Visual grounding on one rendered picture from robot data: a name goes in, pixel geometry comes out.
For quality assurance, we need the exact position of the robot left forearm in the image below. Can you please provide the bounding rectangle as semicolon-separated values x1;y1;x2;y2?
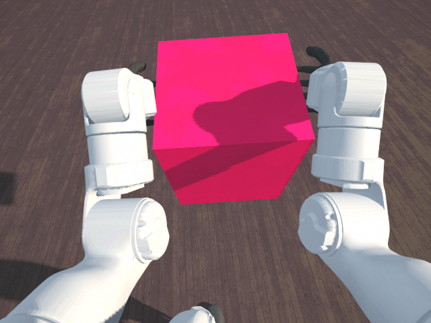
81;68;157;246

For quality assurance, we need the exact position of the left robot upper arm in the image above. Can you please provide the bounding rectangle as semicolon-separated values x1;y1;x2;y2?
0;198;169;323

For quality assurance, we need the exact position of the robot right forearm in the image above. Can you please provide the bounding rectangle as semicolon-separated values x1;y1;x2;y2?
306;62;390;231

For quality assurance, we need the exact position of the robot left thigh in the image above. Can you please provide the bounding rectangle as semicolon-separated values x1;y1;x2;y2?
169;310;215;323

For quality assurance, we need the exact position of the right robot upper arm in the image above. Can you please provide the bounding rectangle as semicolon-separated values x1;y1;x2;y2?
298;192;431;323

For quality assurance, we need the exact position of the left robot hand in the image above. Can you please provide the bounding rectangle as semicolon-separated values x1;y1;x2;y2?
128;62;156;126

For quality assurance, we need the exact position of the carton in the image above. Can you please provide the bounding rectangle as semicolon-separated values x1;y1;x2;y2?
153;33;315;205

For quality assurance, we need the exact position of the right robot hand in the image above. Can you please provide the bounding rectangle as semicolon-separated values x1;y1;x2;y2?
296;46;335;113

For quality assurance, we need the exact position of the robot left foot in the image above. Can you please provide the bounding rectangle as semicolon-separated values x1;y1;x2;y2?
207;304;224;323

